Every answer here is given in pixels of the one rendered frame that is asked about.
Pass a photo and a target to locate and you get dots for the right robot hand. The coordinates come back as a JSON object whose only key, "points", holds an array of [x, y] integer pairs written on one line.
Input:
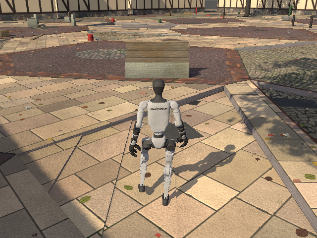
{"points": [[182, 140]]}

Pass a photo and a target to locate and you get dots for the robot torso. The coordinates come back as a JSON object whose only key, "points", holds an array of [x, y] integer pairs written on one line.
{"points": [[158, 120]]}

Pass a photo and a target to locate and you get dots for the left robot hand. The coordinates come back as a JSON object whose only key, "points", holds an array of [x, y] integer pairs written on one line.
{"points": [[132, 150]]}

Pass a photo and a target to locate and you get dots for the robot right forearm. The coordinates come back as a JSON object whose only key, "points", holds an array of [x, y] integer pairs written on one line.
{"points": [[182, 131]]}

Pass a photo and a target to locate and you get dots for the right robot upper arm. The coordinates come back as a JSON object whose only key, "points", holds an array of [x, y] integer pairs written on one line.
{"points": [[176, 113]]}

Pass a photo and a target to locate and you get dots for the robot left forearm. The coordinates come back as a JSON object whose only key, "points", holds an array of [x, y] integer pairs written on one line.
{"points": [[135, 134]]}

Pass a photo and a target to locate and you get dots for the left robot upper arm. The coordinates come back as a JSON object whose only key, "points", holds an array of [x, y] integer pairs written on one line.
{"points": [[140, 113]]}

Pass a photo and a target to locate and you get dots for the right robot thigh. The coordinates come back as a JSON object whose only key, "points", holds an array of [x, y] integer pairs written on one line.
{"points": [[169, 153]]}

